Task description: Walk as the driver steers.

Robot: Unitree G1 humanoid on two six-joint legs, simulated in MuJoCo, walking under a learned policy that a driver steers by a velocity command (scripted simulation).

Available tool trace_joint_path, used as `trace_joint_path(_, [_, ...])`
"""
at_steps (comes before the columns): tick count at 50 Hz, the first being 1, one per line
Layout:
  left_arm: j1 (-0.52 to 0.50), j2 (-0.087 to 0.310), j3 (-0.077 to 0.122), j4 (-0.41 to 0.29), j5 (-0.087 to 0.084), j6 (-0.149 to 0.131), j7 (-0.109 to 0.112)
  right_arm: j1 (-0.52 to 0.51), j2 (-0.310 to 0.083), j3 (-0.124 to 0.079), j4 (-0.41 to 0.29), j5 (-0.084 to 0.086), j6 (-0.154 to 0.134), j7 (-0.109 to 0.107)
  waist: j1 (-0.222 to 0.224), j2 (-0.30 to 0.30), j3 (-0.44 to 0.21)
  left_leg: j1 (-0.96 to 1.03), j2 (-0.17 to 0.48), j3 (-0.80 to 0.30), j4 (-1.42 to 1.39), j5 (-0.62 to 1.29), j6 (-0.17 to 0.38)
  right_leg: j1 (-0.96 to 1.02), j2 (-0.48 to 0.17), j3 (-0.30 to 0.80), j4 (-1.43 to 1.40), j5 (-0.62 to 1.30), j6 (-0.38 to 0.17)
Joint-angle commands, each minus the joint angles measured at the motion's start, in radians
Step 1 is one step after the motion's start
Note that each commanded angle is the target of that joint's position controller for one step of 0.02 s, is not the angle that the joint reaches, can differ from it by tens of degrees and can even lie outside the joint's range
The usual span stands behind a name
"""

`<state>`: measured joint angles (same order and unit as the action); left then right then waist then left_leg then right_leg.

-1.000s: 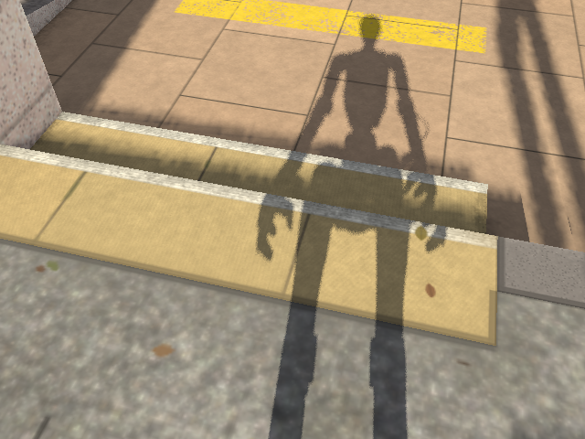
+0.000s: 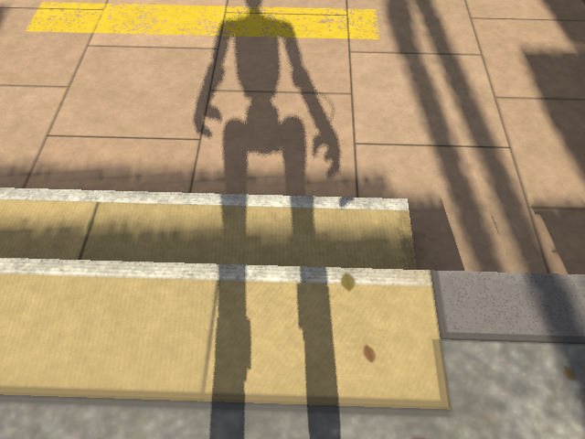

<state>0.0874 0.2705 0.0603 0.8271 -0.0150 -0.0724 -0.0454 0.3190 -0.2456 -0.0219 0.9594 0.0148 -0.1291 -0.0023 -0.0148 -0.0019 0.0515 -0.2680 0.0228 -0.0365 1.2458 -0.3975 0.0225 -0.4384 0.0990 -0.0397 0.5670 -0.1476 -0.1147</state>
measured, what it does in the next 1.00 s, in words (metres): walks ahead: left foot, then right foot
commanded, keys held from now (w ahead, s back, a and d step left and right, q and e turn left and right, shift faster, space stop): w+e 0.10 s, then w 0.90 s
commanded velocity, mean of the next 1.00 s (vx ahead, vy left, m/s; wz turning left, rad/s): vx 0.50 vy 0.00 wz -0.18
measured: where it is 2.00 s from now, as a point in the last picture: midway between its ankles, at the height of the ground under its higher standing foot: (280, 207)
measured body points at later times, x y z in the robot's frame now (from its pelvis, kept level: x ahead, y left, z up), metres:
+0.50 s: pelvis +0.32 +0.05 +0.01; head +0.34 +0.04 +0.46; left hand +0.32 +0.30 -0.13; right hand +0.47 -0.21 -0.09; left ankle +0.41 +0.14 -0.72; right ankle +0.11 -0.05 -0.67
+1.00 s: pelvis +0.60 -0.01 +0.00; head +0.62 -0.02 +0.45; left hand +0.85 +0.18 -0.09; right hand +0.49 -0.23 -0.15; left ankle +0.42 +0.14 -0.71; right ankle +0.70 -0.12 -0.72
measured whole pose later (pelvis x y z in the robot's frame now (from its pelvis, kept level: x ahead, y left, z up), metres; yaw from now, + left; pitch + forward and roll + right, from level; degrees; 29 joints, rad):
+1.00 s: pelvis +0.60 -0.01 +0.00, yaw -9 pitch +3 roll +1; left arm 0.01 0.22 0.02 0.79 0.05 -0.07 -0.04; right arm 0.48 -0.21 -0.02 1.00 -0.06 -0.09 0.06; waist -0.06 -0.01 -0.01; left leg 0.08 -0.01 0.05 0.39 -0.46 0.01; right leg -0.51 0.00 -0.03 0.54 -0.09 -0.08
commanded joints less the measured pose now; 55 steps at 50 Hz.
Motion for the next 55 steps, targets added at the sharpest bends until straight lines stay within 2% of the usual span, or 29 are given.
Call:
trace_joint_path(1, [0.045,0.111,0.024,-0.058,0.018,-0.021,0.003,-0.016,-0.155,-0.044,-0.109,-0.004,-0.032,-0.017,-0.002,0.028,-0.084,-0.356,0.095,-0.074,0.021,0.107,0.012,0.286,-0.278,0.461,-0.366,-0.02,-0.183])
trace_joint_path(4, [0.056,0.113,0.023,-0.066,0.008,-0.022,0.014,-0.021,-0.124,-0.048,-0.144,-0.029,0.009,-0.026,-0.034,-0.025,-0.054,-0.291,0.114,-0.046,-0.123,0.14,-0.032,0.115,-0.227,0.359,-0.399,0.049,-0.186])
trace_joint_path(6, [0.102,0.14,0.03,-0.061,0.009,-0.023,0.032,-0.107,-0.116,-0.048,-0.185,-0.039,0.019,-0.032,-0.012,-0.038,-0.031,-0.324,0.105,-0.025,-0.262,0.258,-0.065,0.079,-0.206,0.313,-0.41,0.072,-0.179])
trace_joint_path(10, [0.206,0.136,0.028,-0.032,-0.004,-0.015,0.049,-0.253,-0.074,-0.031,-0.227,-0.033,0.006,-0.02,0.064,-0.054,-0.043,-0.273,0.06,-0.003,-0.589,0.542,-0.067,0.122,-0.169,0.244,-0.375,0.089,-0.114])
trace_joint_path(11, [0.314,0.053,-0.004,0.022,0.135,-0.05,-0.015,-0.19,0.044,0.035,-0.205,-0.139,0.046,0.037,0.055,-0.112,-0.05,-0.253,0.058,0.013,-0.548,0.538,-0.064,0.119,-0.172,0.255,-0.344,0.02,-0.142])
trace_joint_path(12, [0.334,0.084,0.015,0.024,0.125,-0.061,-0.048,-0.196,-0.004,0.023,-0.206,-0.137,0.07,0.057,0.07,-0.082,-0.008,-0.309,0.071,0.002,-0.549,0.509,-0.059,0.172,-0.215,0.29,-0.34,0.015,-0.161])
trace_joint_path(14, [0.362,0.111,0.018,0.028,0.089,-0.067,-0.068,-0.297,-0.102,0.006,-0.25,-0.104,0.08,0.056,0.085,-0.056,0.002,-0.412,0.083,-0.017,-0.61,0.466,-0.039,0.317,-0.278,0.359,-0.317,0.076,-0.18])
trace_joint_path(18, [0.413,0.129,0.012,0.065,0.087,-0.046,-0.033,-0.421,-0.093,0.03,-0.289,-0.085,0.057,0.03,0.126,-0.054,-0.004,-0.493,0.049,0.012,-0.75,0.356,0.01,0.591,-0.336,0.398,-0.285,0.233,-0.158])
trace_joint_path(20, [0.361,0.158,0.015,0.062,0.092,-0.038,-0.031,-0.392,-0.109,0.026,-0.284,-0.071,0.051,0.029,0.074,-0.059,-0.021,-0.268,-0.003,0.074,-0.777,0.391,0.048,0.501,-0.316,0.35,-0.262,0.432,-0.118])
trace_joint_path(22, [0.352,0.161,0.012,0.064,0.104,-0.045,-0.037,-0.197,-0.195,-0.007,-0.223,-0.036,0.03,0.025,-0.025,-0.024,-0.155,0.165,-0.03,0.094,-0.727,0.508,0.121,0.344,-0.189,0.228,-0.051,0.675,-0.013])
trace_joint_path(23, [0.466,0.059,-0.017,0.047,0.116,-0.058,-0.033,0.023,-0.237,-0.013,-0.169,-0.048,0.021,0.03,-0.047,0.127,-0.401,0.629,0.143,-0.114,-0.662,0.714,0.296,0.102,-0.056,0.194,0.233,0.374,0.057])
trace_joint_path(24, [0.552,-0.004,-0.039,0.056,0.117,-0.074,-0.047,0.262,-0.206,-0.007,-0.106,-0.062,0.034,0.028,-0.109,0.283,-0.559,0.963,0.395,-0.567,-0.814,0.615,0.483,-0.194,0.082,0.151,0.558,-0.426,0.117])
trace_joint_path(25, [0.329,0.078,-0.008,0.009,0.078,-0.068,-0.045,0.338,-0.179,-0.015,-0.054,-0.084,0.022,0.022,-0.189,0.102,-0.3,0.791,0.359,-0.581,-0.923,0.374,0.348,-0.373,0.022,0.217,0.751,-0.419,0.077])
trace_joint_path(26, [0.254,0.07,-0.005,-0.011,0.065,-0.063,-0.023,0.198,-0.185,-0.024,-0.068,-0.072,0.011,0.017,-0.121,0.079,-0.099,0.542,0.337,-0.441,-0.971,0.24,0.277,-0.402,-0.064,0.208,0.759,-0.312,0.046])
trace_joint_path(27, [0.261,0.074,-0.008,0.001,0.086,-0.055,0.0,0.082,-0.121,-0.009,-0.092,-0.068,0.016,0.007,-0.072,0.042,-0.063,0.379,0.301,-0.354,-1.027,0.221,0.265,-0.333,-0.133,0.199,0.695,-0.223,0.029])
trace_joint_path(29, [0.236,0.021,-0.026,-0.002,0.121,-0.039,0.005,-0.004,-0.04,0.015,-0.121,-0.065,0.018,-0.004,-0.013,0.04,-0.066,0.238,0.249,-0.242,-1.098,0.348,0.26,-0.221,-0.192,0.17,0.602,-0.139,0.028])
trace_joint_path(32, [0.216,-0.007,-0.032,0.0,0.099,-0.022,-0.008,-0.007,-0.061,-0.001,-0.131,-0.07,-0.004,0.004,0.012,0.057,-0.048,0.178,0.196,-0.125,-1.154,0.388,0.261,-0.225,-0.202,0.109,0.468,-0.092,0.062])
trace_joint_path(34, [0.161,-0.012,-0.038,-0.012,0.097,-0.011,-0.013,0.04,-0.075,-0.009,-0.112,-0.09,-0.012,0.022,0.001,0.05,-0.032,0.153,0.19,-0.074,-1.15,0.521,0.275,-0.258,-0.21,0.07,0.345,0.044,0.089])
trace_joint_path(37, [0.061,-0.033,-0.049,-0.041,0.093,0.013,-0.022,0.106,-0.075,-0.013,-0.076,-0.085,-0.013,0.059,-0.012,0.058,-0.028,0.103,0.167,-0.011,-1.125,0.69,0.267,-0.195,-0.186,0.023,0.174,0.203,0.094])
trace_joint_path(40, [-0.009,0.002,-0.041,-0.067,0.082,0.024,-0.023,0.147,-0.093,-0.017,-0.047,-0.086,-0.01,0.08,-0.015,0.069,-0.016,0.16,0.183,-0.011,-1.092,0.732,0.257,-0.195,-0.165,0.038,0.092,0.26,0.074])
trace_joint_path(46, [-0.151,0.033,-0.023,-0.106,0.068,0.012,-0.005,0.214,-0.11,-0.028,0.015,-0.093,0.021,0.07,-0.026,0.072,-0.007,0.377,0.225,-0.018,-1.02,0.779,0.19,-0.185,-0.126,0.03,-0.055,0.148,0.028])
trace_joint_path(48, [-0.082,0.076,0.001,-0.09,0.053,0.002,0.001,0.184,-0.135,-0.036,0.008,-0.099,0.027,0.066,0.038,0.063,-0.062,0.281,0.181,0.032,-0.9,1.015,0.14,0.09,-0.065,-0.037,-0.05,0.157,-0.021])
trace_joint_path(49, [0.078,0.135,0.024,-0.043,0.034,-0.01,0.008,0.179,-0.136,-0.038,-0.005,-0.101,0.022,0.067,0.081,0.027,-0.17,0.168,0.116,0.073,-0.733,0.996,0.08,0.367,-0.077,0.003,0.015,0.257,-0.077])
trace_joint_path(50, [0.37,0.157,0.028,0.017,0.072,-0.01,0.026,0.225,-0.094,-0.037,-0.027,0.022,0.046,0.002,0.154,-0.016,-0.267,-0.078,0.041,0.134,-0.322,0.595,0.035,0.687,-0.315,0.248,0.059,0.345,-0.121])
trace_joint_path(51, [0.445,0.199,0.047,0.036,0.035,0.0,0.032,0.336,-0.013,-0.018,-0.006,0.033,0.057,-0.016,0.14,-0.215,-0.433,-0.27,-0.109,0.101,0.05,-0.177,0.01,0.817,-0.511,0.625,-0.085,0.305,-0.238])
trace_joint_path(52, [0.52,0.114,0.014,0.07,0.085,-0.044,0.015,0.223,-0.011,0.007,-0.037,-0.107,0.03,0.058,0.178,-0.232,-0.394,-0.394,-0.07,-0.174,0.097,-0.143,0.064,0.761,-0.409,0.64,-0.25,-0.171,-0.214])
trace_joint_path(53, [0.369,0.083,0.013,0.066,0.08,-0.061,0.015,0.079,-0.059,-0.02,-0.056,-0.105,0.02,0.057,0.147,-0.153,-0.059,-0.528,-0.023,-0.119,0.144,-0.053,0.073,0.518,-0.397,0.511,-0.287,-0.282,-0.178])
trace_joint_path(54, [0.278,0.04,-0.001,0.048,0.077,-0.051,0.028,0.08,-0.075,-0.014,-0.055,-0.106,0.014,0.045,0.111,-0.058,-0.069,-0.479,0.029,-0.103,0.095,0.019,0.077,0.412,-0.406,0.445,-0.318,-0.208,-0.185])
trace_joint_path(55, [0.248,0.0,-0.013,0.051,0.069,-0.044,0.037,0.067,-0.019,0.006,-0.068,-0.108,0.011,0.045,0.074,-0.012,-0.079,-0.436,0.072,-0.098,0.04,0.063,0.073,0.35,-0.4,0.384,-0.339,-0.09,-0.186])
